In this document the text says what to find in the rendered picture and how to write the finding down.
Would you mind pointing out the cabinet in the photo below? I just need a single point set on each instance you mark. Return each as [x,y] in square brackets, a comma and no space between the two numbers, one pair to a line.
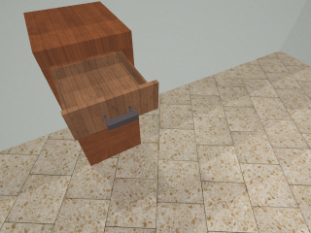
[70,34]

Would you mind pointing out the drawer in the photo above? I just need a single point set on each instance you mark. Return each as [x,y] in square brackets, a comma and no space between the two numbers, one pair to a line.
[103,85]

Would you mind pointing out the handle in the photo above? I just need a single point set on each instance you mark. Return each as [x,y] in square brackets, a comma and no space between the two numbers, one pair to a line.
[121,120]

